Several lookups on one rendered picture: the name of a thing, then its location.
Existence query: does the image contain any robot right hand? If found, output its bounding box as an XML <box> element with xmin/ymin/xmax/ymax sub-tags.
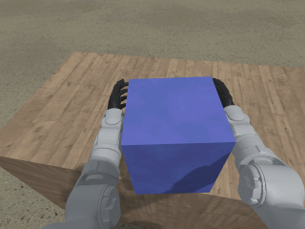
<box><xmin>213</xmin><ymin>78</ymin><xmax>234</xmax><ymax>108</ymax></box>

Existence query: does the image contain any robot right forearm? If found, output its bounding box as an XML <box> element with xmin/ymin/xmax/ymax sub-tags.
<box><xmin>224</xmin><ymin>105</ymin><xmax>305</xmax><ymax>202</ymax></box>

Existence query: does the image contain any right robot upper arm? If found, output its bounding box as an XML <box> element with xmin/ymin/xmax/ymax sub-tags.
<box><xmin>237</xmin><ymin>162</ymin><xmax>305</xmax><ymax>229</ymax></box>

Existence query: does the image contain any robot left hand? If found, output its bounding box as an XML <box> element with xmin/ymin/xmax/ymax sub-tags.
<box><xmin>107</xmin><ymin>79</ymin><xmax>129</xmax><ymax>110</ymax></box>

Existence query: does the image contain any pedestal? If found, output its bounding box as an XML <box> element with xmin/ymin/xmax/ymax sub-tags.
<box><xmin>0</xmin><ymin>52</ymin><xmax>305</xmax><ymax>229</ymax></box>

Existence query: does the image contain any robot left forearm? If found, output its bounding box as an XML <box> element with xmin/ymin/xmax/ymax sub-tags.
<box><xmin>65</xmin><ymin>108</ymin><xmax>125</xmax><ymax>220</ymax></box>

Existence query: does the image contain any left robot upper arm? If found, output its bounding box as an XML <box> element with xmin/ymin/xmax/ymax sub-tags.
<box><xmin>42</xmin><ymin>184</ymin><xmax>121</xmax><ymax>229</ymax></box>

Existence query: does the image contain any carton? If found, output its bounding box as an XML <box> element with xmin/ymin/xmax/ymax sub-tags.
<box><xmin>121</xmin><ymin>76</ymin><xmax>236</xmax><ymax>195</ymax></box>

